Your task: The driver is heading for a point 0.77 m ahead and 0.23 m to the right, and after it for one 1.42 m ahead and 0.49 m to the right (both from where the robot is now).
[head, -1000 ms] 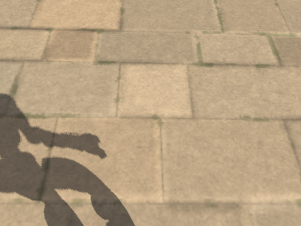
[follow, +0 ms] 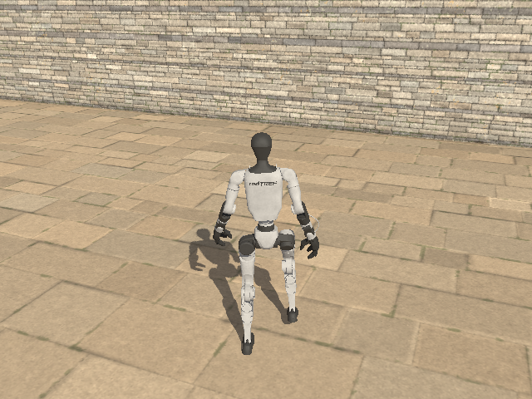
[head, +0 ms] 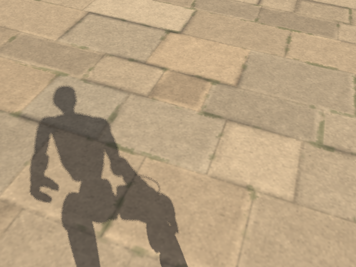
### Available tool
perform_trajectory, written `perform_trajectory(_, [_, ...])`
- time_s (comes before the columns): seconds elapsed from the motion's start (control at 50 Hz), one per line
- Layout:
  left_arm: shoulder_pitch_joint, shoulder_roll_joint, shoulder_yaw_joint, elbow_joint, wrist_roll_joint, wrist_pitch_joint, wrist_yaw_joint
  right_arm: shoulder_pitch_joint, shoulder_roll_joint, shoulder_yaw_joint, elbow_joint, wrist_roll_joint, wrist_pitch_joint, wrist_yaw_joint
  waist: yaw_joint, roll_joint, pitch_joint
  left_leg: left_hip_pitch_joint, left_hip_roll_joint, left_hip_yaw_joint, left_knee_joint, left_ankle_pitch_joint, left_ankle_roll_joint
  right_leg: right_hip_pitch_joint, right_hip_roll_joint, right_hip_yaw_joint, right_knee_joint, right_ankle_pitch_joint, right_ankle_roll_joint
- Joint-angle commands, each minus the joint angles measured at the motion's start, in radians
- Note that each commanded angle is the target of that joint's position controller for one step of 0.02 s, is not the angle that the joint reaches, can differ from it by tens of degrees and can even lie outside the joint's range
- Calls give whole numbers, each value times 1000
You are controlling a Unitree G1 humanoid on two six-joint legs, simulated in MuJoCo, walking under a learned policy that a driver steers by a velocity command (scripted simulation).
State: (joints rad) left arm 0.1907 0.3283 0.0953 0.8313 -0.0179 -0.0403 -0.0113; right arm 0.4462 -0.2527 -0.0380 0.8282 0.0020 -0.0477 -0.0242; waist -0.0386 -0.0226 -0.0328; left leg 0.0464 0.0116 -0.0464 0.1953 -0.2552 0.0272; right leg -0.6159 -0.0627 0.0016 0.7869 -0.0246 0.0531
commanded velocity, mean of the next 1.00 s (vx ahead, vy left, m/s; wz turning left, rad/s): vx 0.47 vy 0.00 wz -0.13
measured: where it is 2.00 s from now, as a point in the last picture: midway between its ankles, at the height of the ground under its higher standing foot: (204, 204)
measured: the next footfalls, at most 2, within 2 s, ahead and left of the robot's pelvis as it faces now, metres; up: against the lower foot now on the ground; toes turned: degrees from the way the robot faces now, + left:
right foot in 0.18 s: +0.22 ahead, -0.16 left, +0.00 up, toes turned -3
left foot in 0.70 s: +0.56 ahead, +0.06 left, +0.00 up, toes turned -2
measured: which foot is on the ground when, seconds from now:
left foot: down 0.00-0.18, up 0.20-0.68, down 0.70-1.00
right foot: up 0.00-0.16, down 0.18-0.70, up 0.72-1.00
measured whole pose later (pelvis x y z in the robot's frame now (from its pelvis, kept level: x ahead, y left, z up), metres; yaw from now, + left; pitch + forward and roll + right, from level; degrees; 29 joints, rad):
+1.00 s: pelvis +0.53 -0.04 +0.00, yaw -11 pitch +0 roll +3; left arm 0.19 0.31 0.07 0.79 -0.03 -0.02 0.00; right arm 0.29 -0.27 -0.07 0.85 -0.01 -0.11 0.01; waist -0.05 -0.05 0.05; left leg -0.07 -0.03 0.18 0.26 -0.19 0.04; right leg -0.66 -0.12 0.07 0.98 -0.14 0.00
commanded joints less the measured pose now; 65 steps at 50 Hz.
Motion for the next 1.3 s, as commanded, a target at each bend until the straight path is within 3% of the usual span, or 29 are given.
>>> perform_trajectory(0.02, [-225, 25, -19, -125, -6, -36, -19, 10, -197, -49, -33, 8, -11, -4, -48, 156, 183, -78, 239, -136, -127, -47, 163, -92, 3, -21, -138, 12, -1])
perform_trajectory(0.12, [-200, 61, -25, -141, -12, -52, -38, 4, -211, -59, -12, 22, -3, 5, -20, 171, 184, -47, 274, -130, -70, 63, 148, 56, 14, -25, -258, -85, -72])
perform_trajectory(0.16, [-50, 103, -3, -102, -9, -54, -30, -26, -216, -59, -17, 19, 5, 6, 72, 169, 90, -66, 232, -79, 125, 407, 115, 284, 68, -68, -296, -115, -117])
perform_trajectory(0.18, [117, 152, 21, -56, -12, -55, -20, -14, -181, -46, -18, 10, 7, 5, 141, 126, -38, -153, 170, -18, 362, 506, 82, 538, 49, -40, -288, -114, -152])
perform_trajectory(0.2, [272, 264, 45, -33, 10, -52, -12, 54, -91, -15, -61, -8, -4, 8, 157, -109, -241, -477, 57, 41, 769, 250, 9, 932, -214, 334, -299, -246, -278])
perform_trajectory(0.22, [322, 238, 32, -12, 10, -55, -25, 57, -50, -4, -66, 6, -30, 5, 151, -282, -310, -682, -79, -64, 985, -323, -14, 1005, -330, 730, -514, -500, -351])
perform_trajectory(0.24, [245, 157, 5, -18, 9, -61, -24, -36, -159, -33, -75, 40, -47, 13, 150, -188, -162, -780, -7, -112, 1089, -275, 5, 882, -312, 659, -559, -571, -305])
perform_trajectory(0.26, [161, 123, -6, -33, 8, -58, -20, -102, -183, -38, -92, 49, -55, 17, 121, -133, -52, -805, 52, -68, 1080, -181, 28, 757, -283, 526, -563, -507, -273])
perform_trajectory(0.3, [61, 73, -23, -53, 21, -55, -19, -134, -157, -40, -87, 24, -51, 17, 69, -67, 39, -733, 123, -42, 980, -26, 26, 560, -195, 339, -609, -324, -250])
perform_trajectory(0.38, [46, 72, -24, -39, 20, -73, -16, -124, -106, -35, -79, 12, -19, 19, 24, -56, 72, -699, 145, -18, 895, 85, -13, 453, -151, 187, -686, -120, -279])
perform_trajectory(0.5, [123, 105, -22, -3, 9, -61, 6, -352, -67, -16, -147, 7, -41, 35, 88, -25, 125, -690, 101, 44, 483, 372, -41, 465, -103, 47, -712, 30, -253])
perform_trajectory(0.6, [224, 119, -16, 48, -7, -32, 14, -486, -77, -13, -205, 14, -55, 65, 116, -12, 149, -704, 65, 23, 322, 361, -11, 636, -172, 77, -643, 93, -245])
perform_trajectory(0.66, [209, 147, -3, 47, -7, -14, 21, -425, -126, -30, -200, 10, -61, 69, 56, -45, 95, -592, 26, 27, 291, 231, 18, 713, -194, 115, -519, 304, -222])
perform_trajectory(0.7, [181, 131, -13, 34, 7, -4, 22, -168, -204, -69, -136, 9, -62, 53, -82, -48, -92, -186, 11, 51, 293, 221, 70, 603, -111, 72, -197, 445, -174])
perform_trajectory(0.72, [201, 53, -41, 3, 36, -7, 22, 6, -282, -87, -114, -7, -56, 39, -125, 85, -271, 141, 225, -174, 347, 213, 127, 376, -27, 32, 132, 109, -138])
perform_trajectory(0.74, [361, -65, -71, 2, 4, -27, 12, 9, -314, -90, -94, -13, -52, 48, -28, 368, -409, 401, 423, -647, 197, -40, 271, 33, 129, 78, 429, -558, -93])
perform_trajectory(0.76, [273, 74, -40, 15, -25, -38, 11, -24, -193, -63, -113, -7, -53, 46, -74, 229, -311, 320, 386, -628, 123, -137, 223, -56, 71, 161, 514, -545, -96])
perform_trajectory(0.78, [172, 119, -23, -18, -40, -43, 12, -96, -153, -50, -116, -3, -55, 41, -69, 173, -157, 189, 358, -453, 107, -89, 180, -102, 26, 133, 514, -450, -101])
perform_trajectory(0.8, [127, 104, -24, -26, -31, -43, 18, -157, -139, -44, -116, -6, -58, 40, -40, 91, -84, 55, 323, -345, 80, 29, 164, -70, -19, 114, 481, -365, -93])
perform_trajectory(0.86, [154, 48, -18, -21, -22, -11, 15, -239, -99, -40, -100, -19, -74, 41, 32, 117, 0, -147, 256, -137, -16, 172, 154, 47, -76, 115, 395, -260, -76])
perform_trajectory(0.94, [90, 14, -21, -66, -10, 22, 15, -256, -131, -54, -67, -15, -85, 33, 50, 86, 77, -199, 256, 17, -81, 267, 172, -33, -95, 109, 284, -162, -50])
perform_trajectory(1.1, [-142, -3, -37, -163, -3, 5, -35, -180, -200, -77, -21, 6, -47, 14, -30, 47, 133, -46, 260, 213, -61, 340, 135, -44, -57, -9, -108, 51, -79])
perform_trajectory(1.16, [-151, 27, -23, -197, 2, 9, -47, -192, -230, -87, -17, 22, -20, 10, 1, 70, 125, 44, 280, 248, 59, 619, 103, -14, -10, -58, -155, -65, -122])
perform_trajectory(1.2, [6, 83, 11, -172, 6, 14, -46, -225, -248, -93, -33, 34, 2, 2, 94, 97, 20, 39, 251, 270, 322, 953, 66, 193, 84, -121, -172, -117, -162])
perform_trajectory(1.22, [161, 138, 43, -134, 7, 14, -33, -238, -228, -84, -41, 38, 4, 1, 176, 70, -64, -53, 201, 288, 546, 885, 20, 422, 125, -111, -254, 8, -196])
perform_trajectory(1.24, [224, 232, 67, -122, 5, 24, -7, -187, -149, -57, -64, -4, -5, 4, 158, -121, -148, -318, 121, 285, 865, 275, -49, 700, -37, 130, -246, 339, -255])
perform_trajectory(1.26, [138, 308, 66, -183, 29, 17, -7, -94, -75, -27, -104, -22, -26, 12, 48, -289, -319, -652, -96, 125, 1234, -432, -115, 954, -308, 703, -336, 454, -508])
perform_trajectory(1.28, [138, 234, 49, -210, 23, 9, -21, -157, -179, -45, -88, 3, -44, 22, 130, -93, -413, -679, -37, -69, 1279, -413, -96, 951, -309, 677, -383, 460, -499])
perform_trajectory(1.3, [94, 187, 36, -209, 15, 1, -24, -233, -190, -46, -120, 30, -49, 22, 117, -57, -282, -726, -2, -52, 1242, -335, -76, 844, -267, 530, -387, 421, -463])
